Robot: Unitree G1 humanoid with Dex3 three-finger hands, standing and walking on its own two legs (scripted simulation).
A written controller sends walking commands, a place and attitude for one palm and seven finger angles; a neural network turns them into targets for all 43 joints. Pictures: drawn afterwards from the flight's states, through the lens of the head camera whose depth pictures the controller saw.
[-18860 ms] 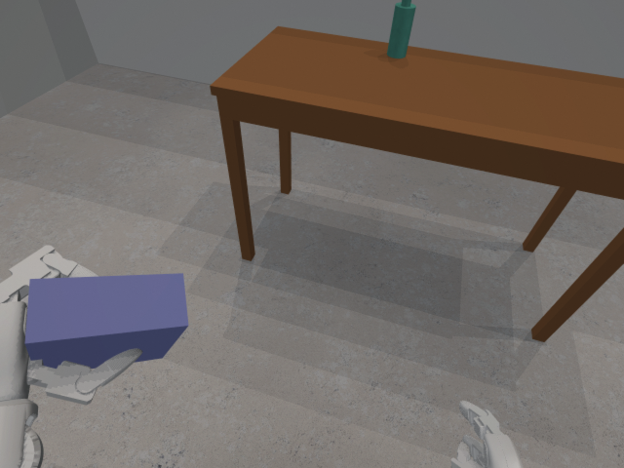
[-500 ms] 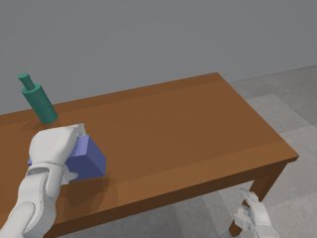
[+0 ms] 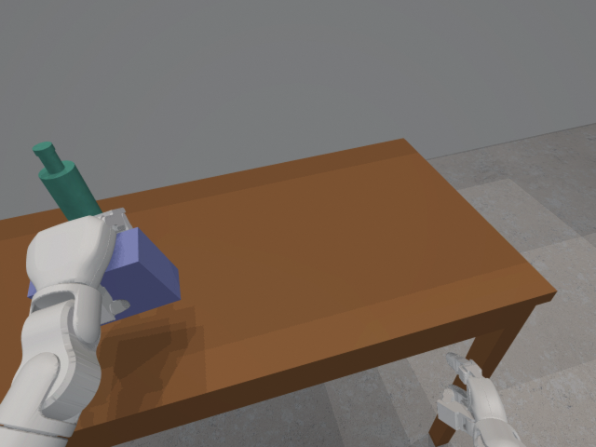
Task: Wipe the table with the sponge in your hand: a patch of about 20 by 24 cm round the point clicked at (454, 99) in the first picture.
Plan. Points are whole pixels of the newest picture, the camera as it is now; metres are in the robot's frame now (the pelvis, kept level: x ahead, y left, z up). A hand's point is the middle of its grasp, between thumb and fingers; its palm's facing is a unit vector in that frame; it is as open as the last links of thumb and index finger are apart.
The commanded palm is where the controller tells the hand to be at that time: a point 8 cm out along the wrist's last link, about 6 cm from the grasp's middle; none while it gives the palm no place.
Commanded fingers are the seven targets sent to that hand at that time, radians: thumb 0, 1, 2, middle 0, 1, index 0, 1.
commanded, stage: move the sponge above the wiping area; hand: left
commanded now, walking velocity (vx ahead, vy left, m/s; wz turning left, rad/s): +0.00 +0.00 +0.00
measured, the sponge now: (121, 287) +0.26 +0.30 +0.10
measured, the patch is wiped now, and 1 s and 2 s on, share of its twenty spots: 0.00 0.00 0.00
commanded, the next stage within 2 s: lower the sponge onto the table in 0.26 s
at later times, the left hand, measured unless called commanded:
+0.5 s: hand (99, 280) +0.24 +0.30 +0.14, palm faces +0.18 -0.11 -0.98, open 9.5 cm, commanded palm +0.20 +0.28 +0.19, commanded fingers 0.00 0.10 1.30 -1.20 -1.60 -1.20 -1.60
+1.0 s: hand (127, 307) +0.23 +0.28 +0.09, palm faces -0.01 -0.12 -0.99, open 9.5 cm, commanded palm +0.21 +0.28 +0.18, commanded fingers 0.00 0.10 1.30 -1.20 -1.60 -1.20 -1.60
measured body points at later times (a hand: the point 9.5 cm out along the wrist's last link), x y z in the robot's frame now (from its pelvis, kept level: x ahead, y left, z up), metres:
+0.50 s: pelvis +0.00 +0.00 +0.00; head -0.03 -0.05 +0.45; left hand +0.23 +0.30 +0.19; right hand +0.25 -0.20 -0.08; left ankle +0.03 +0.14 -0.74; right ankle -0.01 -0.10 -0.74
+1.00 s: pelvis +0.00 +0.00 +0.00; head -0.02 -0.04 +0.45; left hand +0.23 +0.28 +0.15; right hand +0.25 -0.20 -0.08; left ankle +0.03 +0.14 -0.74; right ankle -0.01 -0.10 -0.74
